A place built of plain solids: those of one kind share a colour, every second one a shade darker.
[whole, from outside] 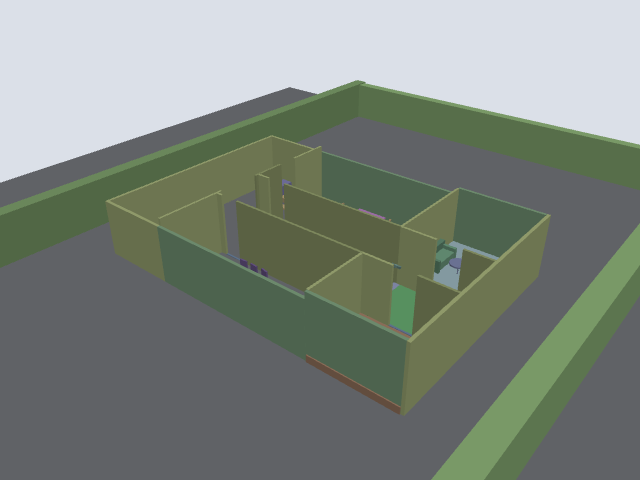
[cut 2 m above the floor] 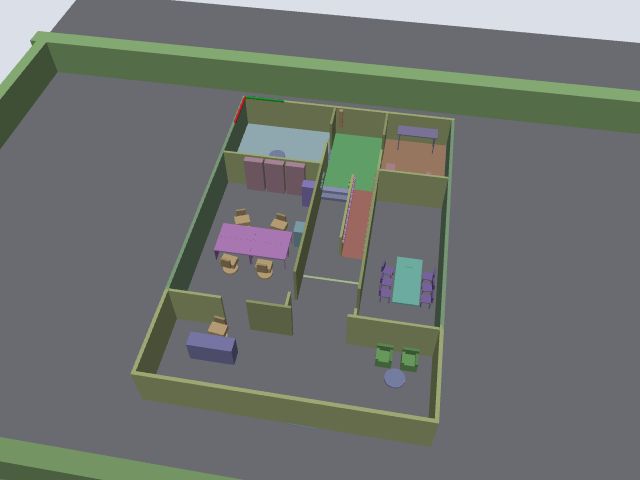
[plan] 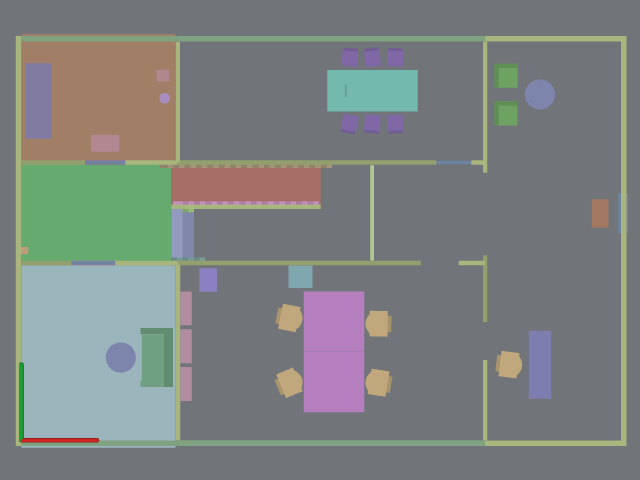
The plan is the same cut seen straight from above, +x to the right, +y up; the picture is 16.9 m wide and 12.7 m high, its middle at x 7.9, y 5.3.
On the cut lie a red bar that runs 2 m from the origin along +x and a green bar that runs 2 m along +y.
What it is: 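An office floor of the 2010s with a short split; 15.9 x 10.6 m, ceiling 2.75 m, its west end 0.33 m higher up 2 steps of 0.165 m in one lane of its corridor, and up a ramp of 1 in 12 in the other, a low wall between, a corridor of 2.66 m, a front door of 0.86 to 0.98 x 2.1 m, inner doorways of 0.90 to 1.12 m, desks 0.73 m, task chairs 0.47 m, meeting chairs 0.45 m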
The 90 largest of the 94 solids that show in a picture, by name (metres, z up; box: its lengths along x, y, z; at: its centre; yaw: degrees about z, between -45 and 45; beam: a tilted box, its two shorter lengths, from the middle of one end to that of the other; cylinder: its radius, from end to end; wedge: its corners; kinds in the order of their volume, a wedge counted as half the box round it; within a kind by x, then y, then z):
{
 "ring_hedge_1": {"box": [1.0, 37.31, 2.66], "at": [-3.56, 5.28, 1.28]},
 "ring_hedge_2": {"box": [23.23, 0.63, 2.42], "at": [7.93, -12.69, 1.16]},
 "ring_hedge_3": {"box": [0.76, 36.82, 2.48], "at": [19.3, 5.28, 1.19]},
 "wall_1": {"box": [0.15, 10.85, 3.13], "at": [-0.07, 5.28, 1.51]},
 "wall_2": {"box": [1.32, 0.12, 3.13], "at": [0.66, 4.69, 1.51]},
 "wall_3": {"box": [1.68, 0.12, 3.13], "at": [0.84, 7.35, 1.51]},
 "wall_4": {"box": [1.66, 0.12, 3.13], "at": [3.31, 4.69, 1.51]},
 "wall_5": {"box": [1.39, 0.12, 3.13], "at": [3.44, 7.35, 1.51]},
 "wall_6": {"box": [0.12, 4.69, 3.13], "at": [4.14, 2.35, 1.51]},
 "wall_7": {"box": [0.12, 3.2, 3.13], "at": [4.14, 8.95, 1.51]},
 "wall_8": {"box": [3.96, 0.12, 1.38], "at": [5.94, 6.18, 0.64]},
 "wall_9": {"box": [6.43, 0.12, 3.13], "at": [7.36, 4.69, 1.51]},
 "wall_10": {"box": [6.83, 0.12, 3.13], "at": [7.56, 7.35, 1.51]},
 "wall_11": {"box": [0.7, 0.12, 3.13], "at": [11.92, 4.69, 1.51]},
 "wall_12": {"box": [0.37, 0.12, 3.13], "at": [12.08, 7.35, 1.51]},
 "wall_13": {"box": [0.12, 2.12, 3.13], "at": [12.27, 1.06, 1.51]},
 "wall_14": {"box": [0.12, 1.78, 3.13], "at": [12.27, 4.01, 1.51]},
 "wall_15": {"box": [0.12, 3.47, 3.13], "at": [12.27, 8.81, 1.51]},
 "wall_16": {"box": [3.89, 0.15, 2.8], "at": [14.06, -0.07, 1.35]},
 "wall_17": {"box": [3.89, 0.15, 2.8], "at": [14.06, 10.62, 1.35]},
 "wall_18": {"box": [0.15, 10.85, 2.8], "at": [15.94, 5.28, 1.35]},
 "glazing_1": {"box": [4.14, 0.15, 3.13], "at": [2.07, -0.07, 1.51]},
 "glazing_2": {"box": [4.14, 0.15, 3.13], "at": [2.07, 10.62, 1.51]},
 "glazing_3": {"box": [8.13, 0.15, 2.8], "at": [8.21, -0.07, 1.35]},
 "glazing_4": {"box": [8.13, 0.15, 2.8], "at": [8.21, 10.62, 1.35]},
 "split_lounge_level_1": {"box": [4.08, 4.83, 0.38], "at": [2.04, 2.21, 0.14]},
 "split_kitchen_level_1": {"box": [4.08, 3.34, 0.38], "at": [2.04, 9.08, 0.14]},
 "split_corridor_level_1": {"box": [3.96, 2.54, 0.38], "at": [1.98, 6.02, 0.14]},
 "shelf_1": {"box": [0.3, 0.9, 1.95], "at": [4.36, 1.49, 0.93]},
 "shelf_2": {"box": [0.3, 0.9, 1.95], "at": [4.36, 2.49, 0.93]},
 "shelf_3": {"box": [0.3, 0.9, 1.95], "at": [4.36, 3.49, 0.93]},
 "reception_counter_1": {"box": [0.6, 1.8, 1.1], "at": [13.72, 2.0, 0.5]},
 "split_ramp_1": {"wedge": [[3.96, 6.24, -0.05], [3.96, 6.24, 0.33], [3.96, 7.29, -0.05], [3.96, 7.29, 0.33], [7.92, 6.24, -0.05], [7.92, 6.24, 0.0], [7.92, 7.29, -0.05], [7.92, 7.29, 0.0]]},
 "sofa_1": {"box": [0.65, 1.24, 0.37], "at": [3.5, 2.19, 0.57]},
 "sofa_2": {"box": [0.86, 0.16, 0.65], "at": [3.58, 1.49, 0.6]},
 "sofa_3": {"box": [0.86, 0.16, 0.65], "at": [3.58, 2.89, 0.6]},
 "sofa_4": {"box": [0.24, 1.56, 0.83], "at": [3.89, 2.19, 0.69]},
 "club_1": {"box": [0.12, 0.64, 0.79], "at": [12.57, 8.65, 0.34]},
 "club_2": {"box": [0.12, 0.64, 0.79], "at": [12.57, 9.65, 0.34]},
 "club_3": {"box": [0.62, 0.12, 0.63], "at": [12.82, 8.39, 0.27]},
 "club_4": {"box": [0.62, 0.64, 0.48], "at": [12.82, 8.65, 0.19]},
 "club_5": {"box": [0.62, 0.12, 0.63], "at": [12.82, 8.91, 0.27]},
 "club_6": {"box": [0.62, 0.12, 0.63], "at": [12.82, 9.39, 0.27]},
 "club_7": {"box": [0.62, 0.64, 0.48], "at": [12.82, 9.65, 0.19]},
 "club_8": {"box": [0.62, 0.12, 0.63], "at": [12.82, 9.91, 0.27]},
 "task_chair_1": {"box": [0.1, 0.44, 0.5], "at": [6.81, 3.29, 0.79], "yaw": -11.2},
 "task_chair_2": {"box": [0.1, 0.44, 0.5], "at": [6.82, 1.41, 0.79], "yaw": 22.5},
 "task_chair_3": {"box": [0.48, 0.68, 0.26], "at": [7.09, 1.52, 0.58], "yaw": 22.5},
 "task_chair_4": {"box": [0.48, 0.68, 0.26], "at": [7.09, 3.24, 0.58], "yaw": -11.2},
 "task_chair_5": {"cylinder": 0.33, "from": [9.43, 1.53, 0.0], "to": [9.43, 1.53, 0.1]},
 "task_chair_6": {"cylinder": 0.33, "from": [9.43, 3.09, 0.0], "to": [9.43, 3.09, 0.1]},
 "task_chair_7": {"box": [0.48, 0.68, 0.26], "at": [9.45, 1.52, 0.58], "yaw": -9.3},
 "task_chair_8": {"box": [0.48, 0.68, 0.26], "at": [9.45, 3.08, 0.58], "yaw": -0.9},
 "task_chair_9": {"box": [0.1, 0.44, 0.5], "at": [9.74, 1.48, 0.79], "yaw": -9.3},
 "task_chair_10": {"box": [0.1, 0.44, 0.5], "at": [9.74, 3.08, 0.79], "yaw": -0.9},
 "task_chair_11": {"box": [0.1, 0.44, 0.5], "at": [12.61, 2.04, 0.79], "yaw": -7.2},
 "task_chair_12": {"box": [0.48, 0.68, 0.26], "at": [12.9, 2.0, 0.58], "yaw": -7.2},
 "printer_1": {"box": [0.64, 0.6, 1.09], "at": [7.38, 4.33, 0.49]},
 "filing_cabinet_1": {"box": [0.47, 0.62, 1.37], "at": [4.94, 4.24, 0.64]},
 "desk_1": {"box": [0.8, 1.6, 0.07], "at": [7.87, 1.54, 0.69]},
 "desk_2": {"box": [0.8, 1.6, 0.07], "at": [7.87, 3.14, 0.69]},
 "desk_3": {"box": [0.8, 1.6, 0.07], "at": [8.67, 1.54, 0.69]},
 "desk_4": {"box": [0.8, 1.6, 0.07], "at": [8.67, 3.14, 0.69]},
 "split_steps_1": {"box": [0.3, 1.37, 0.38], "at": [4.11, 5.43, 0.14]},
 "split_steps_2": {"box": [0.3, 1.37, 0.21], "at": [4.42, 5.43, 0.06]},
 "meeting_table_1": {"box": [2.4, 1.1, 0.07], "at": [9.29, 9.25, 0.7]},
 "water_cooler_1": {"box": [0.33, 0.31, 1.03], "at": [3.74, 9.65, 0.8]},
 "water_cooler_2": {"cylinder": 0.14, "from": [3.74, 9.65, 1.31], "to": [3.74, 9.65, 1.73]},
 "side_chair_1": {"box": [0.38, 0.08, 0.38], "at": [8.64, 8.16, 0.65], "yaw": -11.4},
 "side_chair_2": {"box": [0.38, 0.08, 0.38], "at": [8.71, 10.34, 0.65], "yaw": -5.3},
 "side_chair_3": {"box": [0.38, 0.08, 0.38], "at": [9.26, 10.34, 0.65], "yaw": 5.8},
 "side_chair_4": {"box": [0.38, 0.08, 0.38], "at": [9.27, 8.16, 0.65], "yaw": -4.0},
 "side_chair_5": {"box": [0.42, 0.42, 0.04], "at": [9.29, 8.4, 0.43], "yaw": -4.0},
 "side_chair_6": {"box": [0.42, 0.42, 0.04], "at": [9.29, 10.1, 0.43], "yaw": 5.8},
 "side_chair_7": {"box": [0.42, 0.42, 0.04], "at": [9.89, 8.4, 0.43], "yaw": 3.4},
 "side_chair_8": {"box": [0.42, 0.42, 0.04], "at": [9.89, 10.1, 0.43], "yaw": -1.5},
 "side_chair_9": {"box": [0.38, 0.08, 0.38], "at": [9.89, 10.34, 0.65], "yaw": -1.5},
 "side_chair_10": {"box": [0.38, 0.08, 0.38], "at": [9.9, 8.16, 0.65], "yaw": 3.4},
 "bar_table_1": {"box": [0.7, 2.0, 0.06], "at": [0.45, 8.98, 1.38]},
 "coffee_table_1": {"cylinder": 0.4, "from": [2.63, 2.19, 0.66], "to": [2.63, 2.19, 0.73]},
 "coffee_table_2": {"cylinder": 0.4, "from": [13.72, 9.15, 0.33], "to": [13.72, 9.15, 0.4]},
 "split_door_1": {"box": [1.06, 0.12, 0.38], "at": [2.21, 7.35, 0.14]},
 "extinguisher_hold_1": {"box": [0.21, 0.2, 1.06], "at": [0.08, 5.02, 1.4]},
 "threshold_1": {"box": [1.16, 0.1, 0.07], "at": [1.9, 4.69, 0.31]},
 "threshold_2": {"box": [1.06, 0.1, 0.07], "at": [2.21, 7.35, 0.32]},
 "threshold_3": {"box": [0.26, 1.05, 0.07], "at": [15.92, 6.0, -0.01]},
 "doormat_hold_1": {"box": [0.45, 0.75, 0.06], "at": [15.31, 6.0, -0.02]},
 "kitchen_mat_hold_1": {"box": [0.75, 0.45, 0.06], "at": [2.21, 7.86, 0.31]},
 "bin_waste_1": {"cylinder": 0.14, "from": [3.79, 9.05, 0.33], "to": [3.79, 9.05, 0.64]},
 "cable_cover_1": {"box": [0.1, 2.52, 0.07], "at": [9.28, 6.02, -0.01]}
}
